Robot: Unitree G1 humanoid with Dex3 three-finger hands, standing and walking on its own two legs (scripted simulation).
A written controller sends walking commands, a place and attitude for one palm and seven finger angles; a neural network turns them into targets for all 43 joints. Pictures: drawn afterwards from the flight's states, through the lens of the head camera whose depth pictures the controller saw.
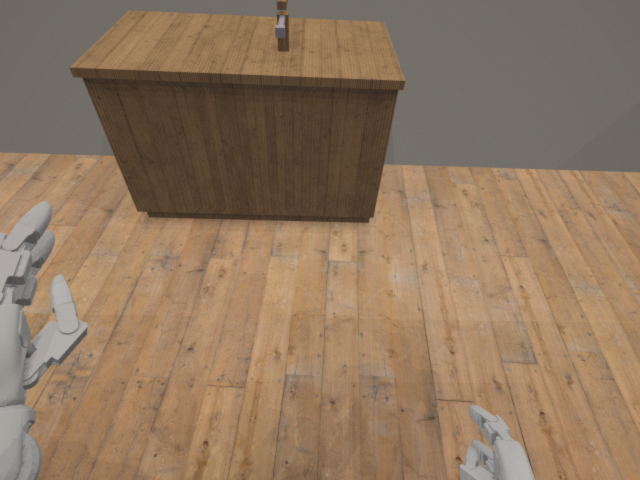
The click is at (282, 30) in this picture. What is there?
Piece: tap's lever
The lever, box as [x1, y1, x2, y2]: [275, 25, 284, 37]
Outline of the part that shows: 276,25 275,37 284,37 284,25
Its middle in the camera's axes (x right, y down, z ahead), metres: -0.13 -0.63 +1.17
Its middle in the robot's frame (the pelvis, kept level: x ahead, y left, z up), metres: +1.29 +0.21 +0.05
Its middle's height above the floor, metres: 0.82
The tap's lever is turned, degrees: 0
